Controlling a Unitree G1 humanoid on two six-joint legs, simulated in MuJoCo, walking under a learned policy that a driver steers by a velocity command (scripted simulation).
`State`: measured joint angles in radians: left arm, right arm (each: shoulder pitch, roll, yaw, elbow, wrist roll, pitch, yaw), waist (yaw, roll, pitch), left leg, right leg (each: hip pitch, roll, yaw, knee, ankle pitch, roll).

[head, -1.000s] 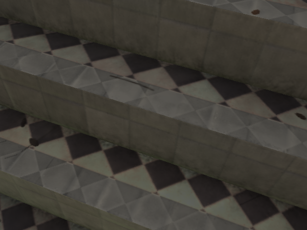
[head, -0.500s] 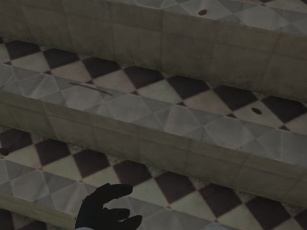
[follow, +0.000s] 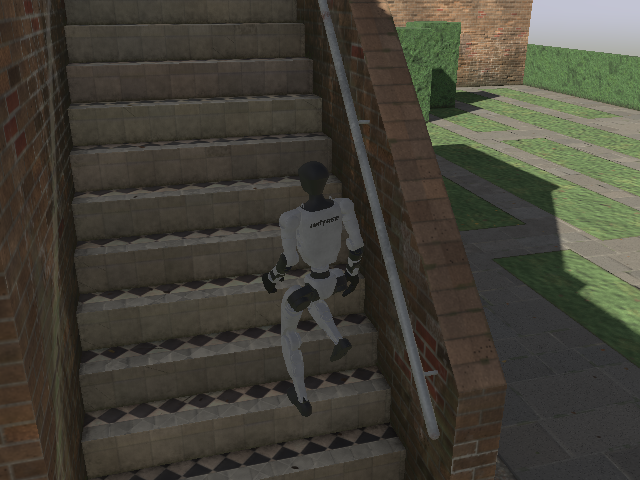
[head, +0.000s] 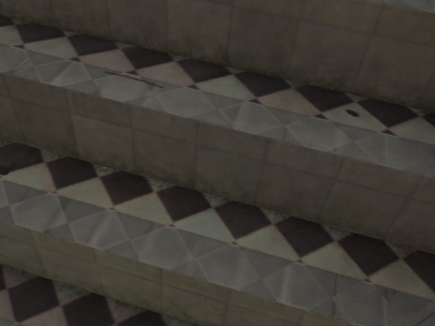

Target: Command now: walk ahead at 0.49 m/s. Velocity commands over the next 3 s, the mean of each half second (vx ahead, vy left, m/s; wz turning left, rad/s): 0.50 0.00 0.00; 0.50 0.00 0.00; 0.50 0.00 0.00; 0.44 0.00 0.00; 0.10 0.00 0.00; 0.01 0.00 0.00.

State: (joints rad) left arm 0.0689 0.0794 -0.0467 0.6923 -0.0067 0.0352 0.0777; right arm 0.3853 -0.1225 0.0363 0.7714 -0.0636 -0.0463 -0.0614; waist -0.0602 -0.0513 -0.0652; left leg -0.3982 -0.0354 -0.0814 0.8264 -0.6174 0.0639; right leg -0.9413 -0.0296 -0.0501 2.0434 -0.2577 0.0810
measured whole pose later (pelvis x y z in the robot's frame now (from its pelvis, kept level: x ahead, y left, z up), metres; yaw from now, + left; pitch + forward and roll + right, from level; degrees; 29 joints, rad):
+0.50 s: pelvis -0.11 +0.10 -0.12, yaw +1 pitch +0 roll -5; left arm 0.05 0.14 0.00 0.49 -0.01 -0.02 0.08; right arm 0.46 -0.32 -0.05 0.66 -0.02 0.06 -0.01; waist -0.07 0.07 -0.03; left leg -0.23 0.17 0.09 0.51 0.21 0.08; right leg -0.70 -0.19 -0.07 1.50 -0.77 -0.03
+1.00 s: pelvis -0.07 +0.09 -0.17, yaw -1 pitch +4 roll -4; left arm 0.02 0.04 -0.10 0.64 0.01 -0.01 0.01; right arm 0.56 -0.10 0.02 0.99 -0.02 -0.02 -0.05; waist -0.08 0.06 -0.13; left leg -0.06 0.14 0.13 0.25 -0.25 -0.03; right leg -1.31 -0.07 0.01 2.16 -0.40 -0.05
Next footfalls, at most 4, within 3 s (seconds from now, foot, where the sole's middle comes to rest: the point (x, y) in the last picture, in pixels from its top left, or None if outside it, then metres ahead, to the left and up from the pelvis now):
0.08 right None -0.05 -0.12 -0.73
0.50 left None -0.11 0.22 -0.96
1.12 right None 0.10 -0.08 -0.70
1.52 left None -0.17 0.18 -0.96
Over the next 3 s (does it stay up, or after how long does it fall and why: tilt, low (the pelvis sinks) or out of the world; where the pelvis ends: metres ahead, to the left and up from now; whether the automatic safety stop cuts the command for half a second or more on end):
stays up -0.35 0.24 -0.42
